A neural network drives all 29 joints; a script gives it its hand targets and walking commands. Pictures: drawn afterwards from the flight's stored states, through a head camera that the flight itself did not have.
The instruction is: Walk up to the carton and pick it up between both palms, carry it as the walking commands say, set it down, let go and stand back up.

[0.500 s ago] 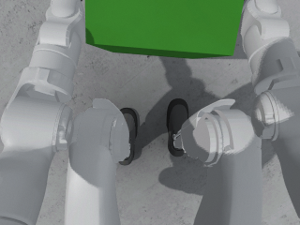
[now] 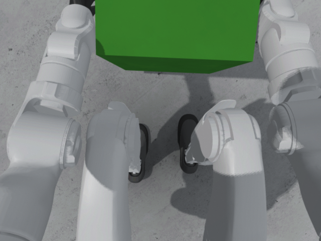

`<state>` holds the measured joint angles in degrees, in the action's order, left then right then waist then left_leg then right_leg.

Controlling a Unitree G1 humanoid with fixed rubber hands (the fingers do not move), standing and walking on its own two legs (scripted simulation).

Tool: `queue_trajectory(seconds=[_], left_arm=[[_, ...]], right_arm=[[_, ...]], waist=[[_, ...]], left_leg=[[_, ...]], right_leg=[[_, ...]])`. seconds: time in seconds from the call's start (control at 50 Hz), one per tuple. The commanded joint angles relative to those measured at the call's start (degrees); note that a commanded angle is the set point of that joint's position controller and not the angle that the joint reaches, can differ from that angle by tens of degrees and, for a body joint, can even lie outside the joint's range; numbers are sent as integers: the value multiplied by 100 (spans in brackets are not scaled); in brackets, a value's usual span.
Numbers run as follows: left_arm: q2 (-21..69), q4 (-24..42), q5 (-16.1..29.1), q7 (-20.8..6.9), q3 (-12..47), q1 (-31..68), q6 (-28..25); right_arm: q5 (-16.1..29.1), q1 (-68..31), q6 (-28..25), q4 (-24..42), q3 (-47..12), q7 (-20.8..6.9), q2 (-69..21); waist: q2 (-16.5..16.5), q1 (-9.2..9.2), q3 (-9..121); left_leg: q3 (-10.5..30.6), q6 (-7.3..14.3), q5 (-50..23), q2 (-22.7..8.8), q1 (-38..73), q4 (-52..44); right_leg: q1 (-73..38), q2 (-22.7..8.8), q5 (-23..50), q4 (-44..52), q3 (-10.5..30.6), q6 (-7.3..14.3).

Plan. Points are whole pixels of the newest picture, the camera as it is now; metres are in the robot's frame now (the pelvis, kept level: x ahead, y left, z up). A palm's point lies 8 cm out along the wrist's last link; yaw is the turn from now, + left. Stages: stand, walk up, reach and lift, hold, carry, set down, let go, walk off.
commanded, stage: reach and lift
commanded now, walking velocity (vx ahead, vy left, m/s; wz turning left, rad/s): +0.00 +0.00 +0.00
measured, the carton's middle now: (172, 22) +0.53 -0.03 -0.17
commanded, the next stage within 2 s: none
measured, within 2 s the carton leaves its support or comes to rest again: neither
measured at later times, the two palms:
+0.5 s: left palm out of the picture +0.54 +0.15 -0.05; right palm out of the picture +0.55 -0.19 -0.05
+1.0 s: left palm out of the picture +0.52 +0.14 +0.01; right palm out of the picture +0.52 -0.20 +0.01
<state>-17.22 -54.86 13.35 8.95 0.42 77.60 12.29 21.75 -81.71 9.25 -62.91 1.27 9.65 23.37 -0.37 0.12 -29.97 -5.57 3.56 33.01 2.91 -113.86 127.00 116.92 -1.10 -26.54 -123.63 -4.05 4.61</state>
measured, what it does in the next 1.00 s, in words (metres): rises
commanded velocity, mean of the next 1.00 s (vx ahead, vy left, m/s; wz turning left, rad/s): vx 0.00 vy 0.00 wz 0.00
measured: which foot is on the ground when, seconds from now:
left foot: down 0.00-1.00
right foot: down 0.00-1.00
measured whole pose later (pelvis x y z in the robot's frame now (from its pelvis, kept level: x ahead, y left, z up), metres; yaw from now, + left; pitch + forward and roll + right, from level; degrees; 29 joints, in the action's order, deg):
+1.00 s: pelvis -0.01 +0.00 +0.08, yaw -1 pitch +15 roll +1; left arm -13.0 -42.5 10.9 8.0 -11.1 72.0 22.9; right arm 6.5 -73.6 23.4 -43.8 17.2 8.3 16.6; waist -0.6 0.1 -29.9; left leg -4.8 3.6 32.0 3.9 -97.3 113.7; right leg 100.6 1.1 -25.8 -110.9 -1.9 3.0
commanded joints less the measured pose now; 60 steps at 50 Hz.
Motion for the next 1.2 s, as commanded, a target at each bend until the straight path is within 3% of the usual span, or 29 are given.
queue_trajectory(seconds=[0.0, 0.06, 0.08, 0.18, 0.28, 0.3, 0.34, 0.36, 0.42, 0.54, 0.58, 0.66, 0.68, 0.72, 0.74, 0.76, 0.78, 0.8, 0.82, 0.86, 0.88, 0.96, 1.0, 1.04, 1.06, 1.08, 1.1, 1.12, 1.18], left_arm=[[5045, 2328, 239, -1499, 981, 5160, -92], [4990, 3264, 330, -1439, 1308, 5607, -36], [5199, 3346, 573, -1456, 1534, 5561, -15], [4942, 5362, 771, -1220, 1837, 5672, 73], [5126, 4250, 442, -1327, 1731, 4484, 364], [5461, 4102, 512, -1401, 1679, 4427, 383], [5466, 3936, 166, -1422, 1620, 4123, 406], [5999, 4357, 537, -1442, 1840, 4271, 407], [6081, 3333, 132, -1544, 1557, 4115, 483], [5765, 4478, 139, -1558, 1647, 4800, 475], [6102, 4692, 338, -1536, 1921, 5040, 593], [5502, 4592, 364, -1412, 1676, 5085, 749], [5628, 4754, 339, -1389, 1649, 4942, 880], [5881, 4347, 304, -1430, 1585, 5342, 901], [5751, 3950, 144, -1460, 1417, 5068, 933], [5798, 4464, 263, -1505, 1561, 5275, 862], [5859, 3868, 187, -1555, 1512, 5107, 911], [5877, 4413, 143, -1539, 1666, 5272, 876], [6092, 3433, 3, -1584, 1368, 4445, 931], [6337, 3167, -165, -1699, 1215, 4776, 951], [6273, 3200, -230, -1750, 1200, 4434, 1014], [5975, 4132, -33, -1746, 1550, 4886, 935], [6107, 4302, -8, -1745, 1870, 4435, 994], [6069, 4966, 21, -1578, 2074, 4481, 1016], [5848, 5023, 18, -1542, 2013, 4697, 1037], [5420, 5257, 47, -1534, 1971, 4868, 1023], [5677, 5725, 212, -1458, 2197, 4606, 1104], [5559, 5048, 55, -1476, 2126, 4476, 1190], [5949, 4240, -45, -1499, 1964, 3881, 1264]], right_arm=[[-543, -3927, 260, 1860, -798, -1119, -6025], [-565, -4022, 358, 2388, -948, -1184, -5954], [-530, -4177, 332, 2680, -1048, -1149, -5846], [-163, -3938, 578, 4255, -1348, -995, -6110], [-583, -2994, 815, 3602, -1270, -1023, -6403], [-737, -2924, 853, 3565, -1003, -1057, -6221], [-835, -2315, 902, 2738, -913, -1202, -6574], [-763, -2621, 848, 3391, -963, -1198, -6791], [-931, -2905, 866, 3037, -888, -1384, -6789], [-968, -3064, 970, 3571, -1112, -1432, -6947], [-884, -3271, 1073, 4084, -1227, -1402, -6953], [-484, -4685, 1130, 5225, -1550, -1285, -6404], [-535, -4314, 1253, 5397, -1615, -1252, -6462], [-822, -3758, 1386, 4017, -972, -1290, -6634], [-906, -3839, 1388, 3827, -961, -1339, -6538], [-1003, -3365, 1427, 3528, -974, -1393, -6807], [-1055, -3375, 1465, 3214, -929, -1421, -6977], [-879, -3430, 1371, 3675, -1076, -1480, -7024], [-975, -3278, 1385, 3192, -945, -1484, -7125], [-1181, -3187, 1458, 2767, -791, -1619, -7318], [-1236, -3288, 1498, 3101, -966, -1639, -7279], [-853, -3684, 1468, 4038, -1529, -1646, -7423], [-971, -3303, 1459, 4198, -1539, -1591, -7181], [-871, -3238, 1492, 4587, -1601, -1568, -6877], [-804, -3496, 1530, 4912, -1701, -1509, -7055], [-717, -3221, 1681, 4532, -1878, -1542, -7192], [-612, -3255, 1661, 5414, -1854, -1482, -7139], [-858, -2697, 1732, 4427, -1527, -1481, -6875], [-894, -2920, 1719, 4356, -1610, -1557, -6842]], waist=[[33, 576, 10302], [-228, 687, 11699], [59, 855, 12136], [-169, 826, 15386], [225, 747, 13465], [63, 1020, 13515], [-290, 626, 12564], [-188, 1071, 13280], [-102, 727, 12193], [-44, 585, 13557], [-24, 833, 14611], [27, 316, 14666], [227, 526, 14967], [29, 941, 13968], [-94, 680, 13440], [94, 816, 13291], [256, 793, 12802], [-44, 617, 13397], [-123, 557, 12584], [-82, 454, 11826], [402, 480, 12283], [409, 206, 13812], [175, 539, 14103], [-295, 506, 15526], [105, 529, 15721], [284, 203, 15292], [-17, 345, 16305], [-90, 557, 15323], [15, 355, 14394]], left_leg=[[547, -137, 42, 493, 2202, -1989], [621, -154, -655, 514, 3072, -1848], [841, -107, -749, 526, 3242, -1950], [667, -181, -2858, 768, 5014, -1666], [774, -147, -1844, 678, 3713, -2046], [756, -142, -1623, 612, 3718, -2125], [697, -209, -1586, 613, 3565, -2254], [834, -179, -1754, 607, 4211, -2411], [770, -113, -1206, 572, 3628, -2507], [852, -105, -1663, 651, 4271, -2570], [784, -159, -1642, 675, 4734, -2614], [658, -27, -1595, 685, 4676, -2578], [589, -87, -1650, 733, 4782, -2648], [789, -164, -1014, 606, 4716, -2953], [778, -118, -543, 600, 4485, -2982], [725, -134, -552, 619, 4139, -2917], [881, -70, -370, 518, 4083, -3185], [833, -135, -735, 518, 4555, -3107], [773, -132, -297, 501, 4221, -3206], [817, -60, -64, 520, 3775, -3409], [968, -70, -198, 550, 4004, -3480], [901, 66, -1099, 562, 4709, -3500], [864, -51, -1422, 588, 4853, -3428], [988, -211, -2267, 600, 5934, -3247], [1017, -158, -2323, 628, 6030, -3445], [900, -109, -1993, 638, 5614, -3444], [926, -191, -2518, 621, 6646, -3626], [980, -200, -1942, 523, 6068, -3643], [977, -213, -1478, 546, 5809, -3815]], right_leg=[[-4740, 752, 68, 1676, 780, -95], [-5277, 687, 913, 1446, 691, -107], [-5243, 737, 1094, 1258, 539, -152], [-6900, 907, 3059, 1174, 573, -226], [-6433, 914, 2269, 1509, 705, -247], [-6374, 868, 2015, 1589, 682, -236], [-5647, 890, 1827, 1722, 706, -145], [-6197, 928, 2017, 1871, 631, -167], [-5386, 937, 1479, 1900, 558, -167], [-6029, 910, 1825, 1930, 555, -236], [-6618, 920, 1910, 2103, 595, -254], [-6893, 875, 1609, 2172, 739, -320], [-7532, 901, 1803, 2506, 825, -295], [-6540, 842, 1212, 2554, 625, -287], [-6188, 839, 684, 2581, 663, -272], [-6440, 831, 623, 2711, 801, -249], [-6093, 798, 461, 2655, 622, -322], [-6208, 822, 884, 2666, 652, -257], [-6087, 796, 315, 2880, 756, -238], [-5881, 793, -12, 3001, 821, -236], [-6027, 769, 210, 3050, 742, -306], [-6719, 867, 1053, 2923, 663, -418], [-7108, 889, 1627, 2972, 655, -352], [-7013, 953, 2293, 2721, 653, -286], [-7525, 952, 2418, 2894, 562, -411], [-7470, 1002, 2134, 2847, 600, -447], [-8114, 992, 2577, 2978, 618, -424], [-7390, 949, 2037, 3022, 622, -383], [-7008, 904, 1439, 3297, 736, -324]])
